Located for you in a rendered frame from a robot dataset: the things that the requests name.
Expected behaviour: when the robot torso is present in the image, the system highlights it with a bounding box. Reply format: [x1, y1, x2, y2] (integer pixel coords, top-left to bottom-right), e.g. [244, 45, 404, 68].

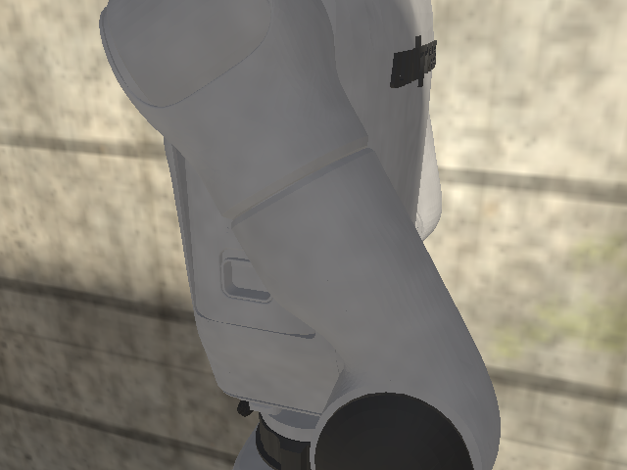
[164, 0, 437, 470]

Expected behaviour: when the right robot upper arm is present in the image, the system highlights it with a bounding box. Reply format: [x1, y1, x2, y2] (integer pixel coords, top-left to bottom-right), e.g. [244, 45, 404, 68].
[415, 111, 442, 242]

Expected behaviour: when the left robot upper arm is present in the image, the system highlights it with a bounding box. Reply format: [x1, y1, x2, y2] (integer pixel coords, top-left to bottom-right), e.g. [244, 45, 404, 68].
[99, 0, 501, 470]

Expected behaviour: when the right robot hand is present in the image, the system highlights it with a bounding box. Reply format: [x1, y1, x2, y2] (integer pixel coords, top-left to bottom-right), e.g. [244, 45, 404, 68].
[237, 400, 254, 417]

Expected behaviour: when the robot left forearm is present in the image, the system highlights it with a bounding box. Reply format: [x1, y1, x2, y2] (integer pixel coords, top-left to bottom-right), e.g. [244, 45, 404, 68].
[314, 392, 474, 470]

